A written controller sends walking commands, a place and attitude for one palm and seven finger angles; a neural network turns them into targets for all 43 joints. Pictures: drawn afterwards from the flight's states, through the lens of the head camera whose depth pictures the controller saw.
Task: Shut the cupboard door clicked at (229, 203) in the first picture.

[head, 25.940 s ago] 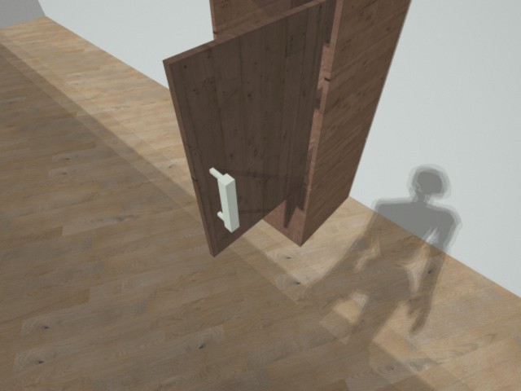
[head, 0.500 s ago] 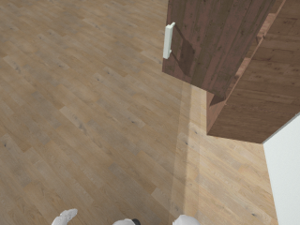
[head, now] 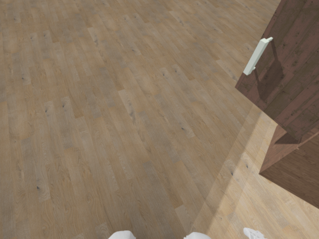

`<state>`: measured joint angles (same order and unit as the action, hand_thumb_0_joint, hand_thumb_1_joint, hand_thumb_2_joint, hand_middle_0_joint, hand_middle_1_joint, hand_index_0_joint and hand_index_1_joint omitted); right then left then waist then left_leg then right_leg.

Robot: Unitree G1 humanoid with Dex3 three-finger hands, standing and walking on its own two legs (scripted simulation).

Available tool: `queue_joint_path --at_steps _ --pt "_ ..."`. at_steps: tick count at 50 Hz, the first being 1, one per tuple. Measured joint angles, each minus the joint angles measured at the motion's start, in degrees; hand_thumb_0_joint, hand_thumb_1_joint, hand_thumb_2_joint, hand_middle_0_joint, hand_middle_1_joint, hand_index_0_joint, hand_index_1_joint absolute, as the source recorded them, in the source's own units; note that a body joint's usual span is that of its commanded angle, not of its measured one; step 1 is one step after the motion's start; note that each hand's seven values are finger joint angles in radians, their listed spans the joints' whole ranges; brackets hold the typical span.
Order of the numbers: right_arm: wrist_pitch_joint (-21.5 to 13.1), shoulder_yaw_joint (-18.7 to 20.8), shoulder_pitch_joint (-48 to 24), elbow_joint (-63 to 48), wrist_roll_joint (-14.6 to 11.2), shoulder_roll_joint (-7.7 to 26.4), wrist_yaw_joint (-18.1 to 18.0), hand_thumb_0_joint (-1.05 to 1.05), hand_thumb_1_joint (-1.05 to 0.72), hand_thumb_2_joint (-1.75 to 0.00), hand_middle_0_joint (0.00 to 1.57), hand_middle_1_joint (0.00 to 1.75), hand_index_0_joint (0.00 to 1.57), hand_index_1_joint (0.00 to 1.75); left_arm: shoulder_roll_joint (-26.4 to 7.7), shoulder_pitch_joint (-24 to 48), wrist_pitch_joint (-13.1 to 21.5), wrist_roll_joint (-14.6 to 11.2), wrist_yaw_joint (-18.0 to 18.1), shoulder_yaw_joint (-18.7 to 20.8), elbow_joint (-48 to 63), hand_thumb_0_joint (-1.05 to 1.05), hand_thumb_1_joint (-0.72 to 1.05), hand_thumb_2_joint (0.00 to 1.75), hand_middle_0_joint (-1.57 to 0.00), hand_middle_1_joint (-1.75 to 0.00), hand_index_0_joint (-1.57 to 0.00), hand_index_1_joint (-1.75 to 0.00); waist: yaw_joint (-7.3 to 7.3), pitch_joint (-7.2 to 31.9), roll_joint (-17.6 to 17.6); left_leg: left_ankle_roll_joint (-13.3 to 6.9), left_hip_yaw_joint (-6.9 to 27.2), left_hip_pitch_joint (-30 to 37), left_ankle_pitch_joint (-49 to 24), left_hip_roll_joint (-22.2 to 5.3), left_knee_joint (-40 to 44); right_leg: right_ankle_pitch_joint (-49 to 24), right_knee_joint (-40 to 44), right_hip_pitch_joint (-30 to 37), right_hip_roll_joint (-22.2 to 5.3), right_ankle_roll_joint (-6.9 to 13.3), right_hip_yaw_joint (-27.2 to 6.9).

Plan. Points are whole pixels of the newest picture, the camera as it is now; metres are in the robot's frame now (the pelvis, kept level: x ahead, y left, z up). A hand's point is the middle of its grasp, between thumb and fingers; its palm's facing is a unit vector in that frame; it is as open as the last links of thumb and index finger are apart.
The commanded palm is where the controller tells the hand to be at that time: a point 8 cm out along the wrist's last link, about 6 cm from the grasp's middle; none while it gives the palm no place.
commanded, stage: walk to a spot facing it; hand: left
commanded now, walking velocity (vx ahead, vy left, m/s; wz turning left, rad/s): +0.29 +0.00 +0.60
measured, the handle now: (258, 56) +0.86 -0.40 -0.08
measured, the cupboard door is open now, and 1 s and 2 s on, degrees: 68 68 68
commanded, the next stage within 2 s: turn to face it in 0.82 s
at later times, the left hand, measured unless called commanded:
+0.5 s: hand out of the picture +0.05 +0.14 -0.14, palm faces +0.36 -0.91 -0.22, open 7.3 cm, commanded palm none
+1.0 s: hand (61, 199) +0.21 +0.29 -0.13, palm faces +0.53 -0.81 -0.25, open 7.3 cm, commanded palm none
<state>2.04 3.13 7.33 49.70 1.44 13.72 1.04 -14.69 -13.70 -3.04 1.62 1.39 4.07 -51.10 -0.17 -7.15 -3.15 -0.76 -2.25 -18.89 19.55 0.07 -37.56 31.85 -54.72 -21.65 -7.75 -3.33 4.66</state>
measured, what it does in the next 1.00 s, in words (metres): walks ahead, turning left: right foot, then left foot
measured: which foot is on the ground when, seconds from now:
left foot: down 0.00-0.22, up 0.24-0.62, down 0.64-1.00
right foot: up 0.00-0.20, down 0.22-0.64, up 0.66-1.00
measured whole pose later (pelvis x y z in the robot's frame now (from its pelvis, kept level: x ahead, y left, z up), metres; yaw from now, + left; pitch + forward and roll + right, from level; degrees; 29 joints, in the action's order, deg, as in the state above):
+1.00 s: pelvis +0.20 +0.03 +0.02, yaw +34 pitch +2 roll -2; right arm 0.8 2.1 13.3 52.2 2.0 11.2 -0.1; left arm -14.1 -5.9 -1.1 2.0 -0.1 4.8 -47.2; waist 2.2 -3.4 0.0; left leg -3.6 1.7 -18.4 12.0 2.5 -28.0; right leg 20.4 -49.7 -28.2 -4.5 -4.1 0.4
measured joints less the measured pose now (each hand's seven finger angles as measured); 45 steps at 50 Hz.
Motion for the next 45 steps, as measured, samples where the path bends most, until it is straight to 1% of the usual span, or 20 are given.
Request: queue_joint_path --at_steps 2,4,7,10,11,12,14,16,17,19,22,26,29,31,32,33,35,37,41,45 --pt "-0.41 -0.48 0.66 -0.29 0.26 -0.58 -0.58 0.01 -0.91 -0.9 0.2 0.3 0.2 0.3 -0.43 0.48 -0.59 -0.03 -0.29 0.36 -0.68 0.0 0.91 0.89 -0.2 -0.3 -0.2 -0.3 0.05 0.35 0.49 0.28 1.48 0.72 -0.29 0.03 1.38 -1.48 -4.95 -2.85 1.47 -0.08 -1.56" --pt "-0.56 -0.85 1.59 -0.13 0.4 -0.87 -0.79 0.01 -0.91 -0.9 0.2 0.3 0.2 0.3 -0.52 0.89 -0.44 -0.02 -1.02 0.52 -0.65 0.01 0.91 0.89 -0.2 -0.3 -0.2 -0.3 0.12 0.8 1.32 0.58 3.01 1.86 -1.31 0.04 3.44 -3.52 -4.48 -4.11 2.35 -0.09 -2.08" --pt "-0.43 -1.05 3.17 0.71 0.57 -0.92 -0.65 0.01 -0.91 -0.9 0.2 0.3 0.2 0.3 -0.33 1.26 0.31 0.06 -2.06 0.43 0.13 0.01 0.91 0.89 -0.2 -0.3 -0.2 -0.3 0.3 1.81 2.69 0.85 5.1 3.28 -1.99 0.06 5.58 -5.62 2.49 -3.78 3.28 0.05 -2.08" --pt "0.01 -0.83 4.82 1.73 0.55 -0.66 -0.46 0.01 -0.91 -0.9 0.21 0.3 0.2 0.3 -0.02 1.25 1.56 0.17 -2.76 0.19 1.2 0.0 0.91 0.89 -0.2 -0.3 -0.2 -0.3 0.68 2.78 4.08 1.39 7.31 3.77 -0.8 0.1 4.86 -8.97 12.75 -0.7 4.76 0.2 -1.27" --pt "0.22 -0.68 5.56 2.0 0.41 -0.61 -0.43 0.01 -0.91 -0.9 0.21 0.3 0.2 0.3 -0.11 0.86 2.24 0.26 -2.93 0.1 1.75 0.0 0.91 0.89 -0.2 -0.3 -0.2 -0.3 0.77 3.32 4.21 1.28 7.97 3.3 0.65 0.36 3.19 -9.66 17.01 1.22 5.15 0.32 -0.91" --pt "0.38 -0.44 6.23 2.34 0.12 -0.45 -0.46 0.01 -0.91 -0.9 0.21 0.3 0.2 0.3 -0.04 0.57 3.12 0.53 -2.85 0.02 2.16 0.0 0.91 0.89 -0.2 -0.3 -0.2 -0.3 0.77 3.77 4.41 0.65 8.54 1.99 4.56 0.68 -0.31 -13.17 18.73 2.05 5.15 1.7 -0.27" --pt "1.04 0.24 6.74 3.6 0.08 0.1 -0.46 0.01 -0.91 -0.9 0.21 0.3 0.2 0.3 0.93 0.1 4.17 0.58 -2.17 -0.38 2.4 0.0 0.91 0.89 -0.2 -0.3 -0.2 -0.3 0.65 3.93 5.27 0.22 8.15 -2.58 9.87 1.12 -13.2 -13.45 17.39 3.15 4.56 3.73 2.03" --pt "1.57 0.76 6.58 4.57 0.38 0.38 -0.07 0.01 -0.91 -0.9 0.2 0.3 0.2 0.3 2.08 -1.41 4.65 0.52 -1.44 -0.49 1.84 0.0 0.91 0.89 -0.2 -0.3 -0.2 -0.3 0.41 4.42 5.1 0.42 5.82 -7.37 7.34 0.89 -25.03 -12.12 19.11 5.57 3.77 4.32 3.39" --pt "1.6 0.98 6.36 4.73 0.47 0.5 0.22 0.01 -0.91 -0.9 0.2 0.3 0.2 0.3 2.69 -2.2 4.78 0.47 -1.23 -0.53 1.16 0.0 0.91 0.89 -0.2 -0.3 -0.2 -0.3 0.6 4.63 5.08 0.73 4.7 -9.37 4.6 0.26 -28.56 -12.24 21.07 7.16 3.52 4.22 4.16" --pt "1.4 1.22 5.74 4.59 0.35 0.47 0.71 0.01 -0.91 -0.9 0.2 0.3 0.2 0.3 3.77 -3.6 5.08 0.37 -0.98 -0.76 -0.31 0.0 0.91 0.89 -0.2 -0.3 -0.2 -0.3 1.21 4.69 4.78 1.43 2.77 -12.22 0.46 -1.13 -30.99 -13.27 25.24 10.35 2.98 3.82 5.87" --pt "1.31 1.14 4.26 3.82 0.12 -0.06 1.13 0.01 -0.91 -0.9 0.2 0.3 0.19 0.3 5.05 -5.08 5.48 0.31 -0.71 -1.29 -2.01 0.0 0.91 0.89 -0.2 -0.3 -0.2 -0.3 1.65 3.72 3.69 2.05 0.28 -14.25 -1.69 -2.5 -27.24 -13.83 29.57 14.26 1.99 3.48 8.53" --pt "1.59 0.51 1.32 2.96 -0.03 -0.7 1.5 0.01 -0.91 -0.9 0.2 0.3 0.19 0.3 6.37 -6.42 5.44 0.32 -0.49 -1.93 -3.38 0.0 0.91 0.89 -0.2 -0.3 -0.2 -0.3 0.8 1.38 2.78 1.81 -2.47 -13.96 -2.7 -2.94 -16.96 -12.36 31.01 17.77 1.09 2.37 12.05" --pt "1.49 -0.11 -1.17 1.95 -0.01 -1.24 1.7 0.01 -0.91 -0.9 0.2 0.3 0.19 0.3 6.48 -7.39 4.92 0.4 -0.48 -1.93 -3.93 0.0 0.91 0.89 -0.2 -0.3 -0.2 -0.3 -0.36 -0.37 1.83 0.83 -4.79 -11.63 -2.36 -2.13 -8.24 -9.48 28.56 18.87 0.0 1.2 14.04" --pt "0.75 -0.52 -2.21 0.68 0.07 -1.44 1.75 0.01 -0.91 -0.9 0.2 0.3 0.19 0.3 6.04 -8.3 4.37 0.28 -0.58 -1.67 -4.16 0.0 0.91 0.89 -0.2 -0.3 -0.21 -0.3 -0.77 -0.98 0.94 -0.2 -6.12 -8.32 -4.52 -0.7 -1.61 -6.22 23.48 18.27 -1.64 0.27 14.76" --pt "0.12 -0.76 -2.27 -0.3 0.22 -0.99 1.82 0.01 -0.91 -0.9 0.2 0.3 0.19 0.3 6.04 -9.19 4.0 0.09 -0.7 -1.53 -4.11 0.0 0.91 0.89 -0.21 -0.3 -0.21 -0.3 -0.95 -0.61 1.62 -1.44 -5.84 -6.13 -9.73 -0.85 1.92 -4.63 17.97 16.38 -2.11 0.03 14.64" --pt "-0.66 -0.68 -2.51 -0.99 0.29 -0.77 1.57 0.01 -0.91 -0.9 0.2 0.3 0.19 0.3 5.74 -9.24 3.33 -0.25 -0.85 -1.41 -4.14 0.0 0.91 0.89 -0.21 -0.3 -0.21 -0.3 -0.63 -0.3 2.1 -2.77 -5.17 -6.57 -9.26 -0.81 0.99 -1.63 9.55 12.84 -2.22 -0.22 12.58" --pt "-1.58 -1.08 -3.15 -1.61 -0.04 -1.04 0.72 0.01 -0.91 -0.9 0.2 0.3 0.2 0.3 4.15 -6.92 1.71 -0.47 -0.52 -0.95 -3.73 0.0 0.91 0.89 -0.21 -0.3 -0.21 -0.3 -0.72 -1.47 1.11 -4.38 -4.62 -7.68 -5.27 0.14 -3.19 1.81 -5.67 5.67 -1.08 -0.08 5.3" --pt "-1.78 -1.37 -2.62 -1.78 -0.07 -1.11 -0.15 0.01 -0.91 -0.9 0.2 0.3 0.2 0.3 3.07 -4.11 0.96 -0.44 -0.18 -0.18 -3.01 0.01 0.91 0.89 -0.21 -0.3 -0.21 -0.3 -0.78 -1.36 1.11 -4.61 -3.7 -7.12 -3.95 0.65 -2.94 0.71 -13.21 -0.18 0.39 -0.14 1.1" --pt "-1.51 -1.52 -0.52 -0.79 0.25 -1.3 -1.0 0.01 -0.91 -0.9 0.2 0.3 0.2 0.3 1.68 1.39 1.2 0.07 -0.9 0.94 -0.13 0.01 0.91 0.89 -0.2 -0.3 -0.2 -0.3 -0.08 -0.01 1.9 -4.2 -1.22 -4.5 -6.14 1.76 2.29 -6.03 -11.93 -6.94 0.89 -0.29 -2.7" --pt "-1.28 -1.37 2.32 0.66 0.38 -1.76 -0.9 0.01 -0.91 -0.9 0.2 0.3 0.2 0.3 0.88 5.2 1.64 0.34 -1.45 1.18 2.52 0.0 0.91 0.89 -0.2 -0.3 -0.2 -0.3 1.16 2.08 2.82 -3.91 1.48 -2.26 -7.6 2.32 6.67 -10.19 -5.67 -9.1 1.43 -0.68 -4.29"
